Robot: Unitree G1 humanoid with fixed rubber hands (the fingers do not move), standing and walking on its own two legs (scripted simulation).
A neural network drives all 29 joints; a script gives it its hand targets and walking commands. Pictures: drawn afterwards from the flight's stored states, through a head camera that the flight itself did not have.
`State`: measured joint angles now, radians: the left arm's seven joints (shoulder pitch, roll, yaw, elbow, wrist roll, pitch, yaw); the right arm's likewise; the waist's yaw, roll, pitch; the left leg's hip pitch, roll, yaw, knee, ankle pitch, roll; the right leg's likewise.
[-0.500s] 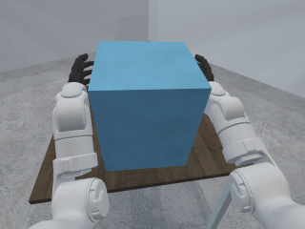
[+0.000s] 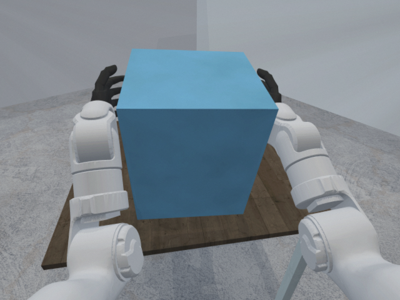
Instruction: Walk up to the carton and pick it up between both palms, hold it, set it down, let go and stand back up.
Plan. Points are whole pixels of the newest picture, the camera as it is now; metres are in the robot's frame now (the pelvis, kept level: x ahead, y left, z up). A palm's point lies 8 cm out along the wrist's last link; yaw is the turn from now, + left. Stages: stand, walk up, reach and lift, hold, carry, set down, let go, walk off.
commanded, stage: hold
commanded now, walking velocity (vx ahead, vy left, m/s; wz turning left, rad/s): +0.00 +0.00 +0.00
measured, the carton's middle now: (190, 135) +0.35 +0.01 +0.23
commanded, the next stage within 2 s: set down in 0.64 s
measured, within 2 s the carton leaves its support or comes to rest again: neither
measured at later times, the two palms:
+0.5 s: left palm (104, 113) +0.36 +0.17 +0.27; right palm (265, 111) +0.37 -0.13 +0.27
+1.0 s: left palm (98, 95) +0.37 +0.17 +0.31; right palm (261, 105) +0.38 -0.13 +0.27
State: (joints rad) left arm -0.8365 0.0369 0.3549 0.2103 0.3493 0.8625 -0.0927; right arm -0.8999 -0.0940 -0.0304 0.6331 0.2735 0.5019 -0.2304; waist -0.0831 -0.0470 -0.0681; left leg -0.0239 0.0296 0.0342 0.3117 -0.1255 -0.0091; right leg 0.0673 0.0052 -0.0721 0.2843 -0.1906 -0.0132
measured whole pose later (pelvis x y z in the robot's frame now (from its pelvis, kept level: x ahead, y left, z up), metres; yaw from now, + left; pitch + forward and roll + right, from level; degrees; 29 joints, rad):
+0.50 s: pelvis +0.00 +0.00 +0.00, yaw +0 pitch -8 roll -1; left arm -0.81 0.04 0.34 0.21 0.33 0.83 -0.08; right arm -0.89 -0.10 -0.01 0.64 0.29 0.47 -0.23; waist -0.09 -0.06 -0.07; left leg -0.05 0.03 0.03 0.32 -0.13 -0.01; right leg 0.06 0.01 -0.08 0.27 -0.19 -0.01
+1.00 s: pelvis +0.01 +0.00 +0.00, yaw +0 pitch -11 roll +0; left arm -0.88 0.02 0.42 0.23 0.41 0.69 -0.16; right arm -0.88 -0.02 -0.13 0.65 0.12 0.29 -0.19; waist -0.07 -0.07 -0.01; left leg 0.04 0.01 0.03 0.28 -0.13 0.00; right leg 0.13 -0.01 -0.07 0.27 -0.21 -0.01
